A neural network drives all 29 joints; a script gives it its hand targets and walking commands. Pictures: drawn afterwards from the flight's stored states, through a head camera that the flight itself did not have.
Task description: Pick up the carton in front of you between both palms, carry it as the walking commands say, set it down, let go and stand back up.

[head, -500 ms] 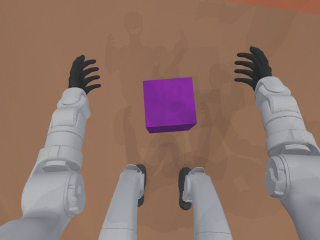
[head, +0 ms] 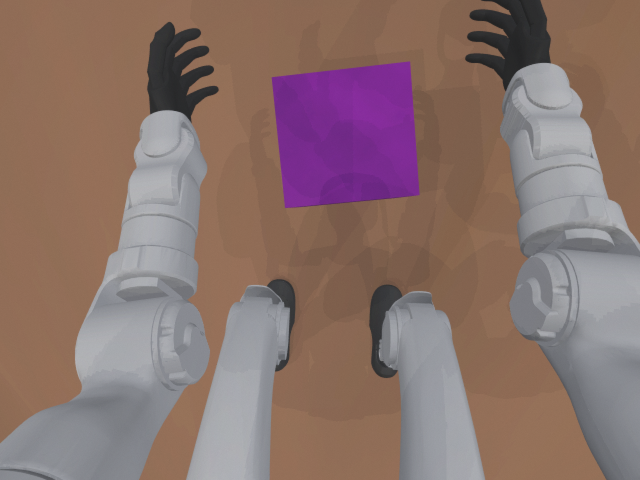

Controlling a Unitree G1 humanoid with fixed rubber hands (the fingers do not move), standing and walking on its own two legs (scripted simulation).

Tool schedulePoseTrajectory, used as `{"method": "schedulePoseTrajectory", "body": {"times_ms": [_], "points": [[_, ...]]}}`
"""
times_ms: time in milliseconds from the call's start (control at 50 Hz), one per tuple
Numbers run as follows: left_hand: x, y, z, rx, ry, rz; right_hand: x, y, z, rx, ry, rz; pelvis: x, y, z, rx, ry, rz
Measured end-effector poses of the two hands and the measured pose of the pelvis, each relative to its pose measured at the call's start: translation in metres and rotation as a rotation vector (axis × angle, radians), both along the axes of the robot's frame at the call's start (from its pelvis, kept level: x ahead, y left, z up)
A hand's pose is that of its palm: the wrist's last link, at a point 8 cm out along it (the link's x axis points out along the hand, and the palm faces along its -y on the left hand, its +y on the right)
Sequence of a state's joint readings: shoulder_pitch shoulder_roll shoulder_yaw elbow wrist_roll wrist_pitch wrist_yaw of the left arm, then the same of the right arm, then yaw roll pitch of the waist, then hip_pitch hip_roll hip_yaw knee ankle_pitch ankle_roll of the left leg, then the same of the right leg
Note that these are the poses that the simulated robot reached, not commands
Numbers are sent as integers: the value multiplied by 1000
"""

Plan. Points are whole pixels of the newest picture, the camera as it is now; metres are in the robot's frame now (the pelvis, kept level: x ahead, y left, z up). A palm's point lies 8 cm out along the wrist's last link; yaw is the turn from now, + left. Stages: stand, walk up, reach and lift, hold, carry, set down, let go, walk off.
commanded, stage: reach and lift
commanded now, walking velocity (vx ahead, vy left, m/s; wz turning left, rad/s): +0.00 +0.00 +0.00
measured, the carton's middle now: (344, 148) +0.49 -0.01 -0.45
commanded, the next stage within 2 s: none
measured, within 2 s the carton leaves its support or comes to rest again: leaves its support in 1.42 s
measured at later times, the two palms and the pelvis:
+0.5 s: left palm (228, 145) +0.48 +0.17 -0.34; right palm (464, 127) +0.50 -0.19 -0.34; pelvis -0.06 +0.01 -0.18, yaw +1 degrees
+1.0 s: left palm (246, 144) +0.48 +0.15 -0.37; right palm (451, 130) +0.50 -0.19 -0.38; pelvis -0.05 +0.01 -0.21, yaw +1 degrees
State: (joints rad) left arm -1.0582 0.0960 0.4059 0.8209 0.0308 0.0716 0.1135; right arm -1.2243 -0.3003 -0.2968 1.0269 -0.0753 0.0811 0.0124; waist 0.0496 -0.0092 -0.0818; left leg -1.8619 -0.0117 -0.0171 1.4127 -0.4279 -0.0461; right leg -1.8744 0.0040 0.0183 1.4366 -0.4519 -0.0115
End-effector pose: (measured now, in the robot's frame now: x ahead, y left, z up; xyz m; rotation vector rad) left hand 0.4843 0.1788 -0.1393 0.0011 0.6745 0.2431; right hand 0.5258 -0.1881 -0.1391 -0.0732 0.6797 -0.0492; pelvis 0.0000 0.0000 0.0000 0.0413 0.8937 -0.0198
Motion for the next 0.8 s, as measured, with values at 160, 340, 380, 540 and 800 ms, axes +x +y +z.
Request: {"method": "schedulePoseTrajectory", "body": {"times_ms": [160,340,380,540,800], "points": [[-13,-1,-92,-8,18,-23,-26,-19,-93,-29,19,-35,-14,5,-73,-1,19,2],[-11,0,-152,-6,28,-41,-24,-19,-152,-23,15,-47,-44,10,-140,1,-115,2],[-9,-2,-162,-8,27,-44,-22,-16,-162,-15,14,-50,-48,10,-152,1,-142,4],[-13,-5,-215,-16,84,-43,-25,-3,-215,-17,68,-33,-57,10,-185,2,-210,10],[4,-5,-241,-21,50,-39,-10,8,-249,-9,14,-5,-49,10,-210,5,-277,16]]}}
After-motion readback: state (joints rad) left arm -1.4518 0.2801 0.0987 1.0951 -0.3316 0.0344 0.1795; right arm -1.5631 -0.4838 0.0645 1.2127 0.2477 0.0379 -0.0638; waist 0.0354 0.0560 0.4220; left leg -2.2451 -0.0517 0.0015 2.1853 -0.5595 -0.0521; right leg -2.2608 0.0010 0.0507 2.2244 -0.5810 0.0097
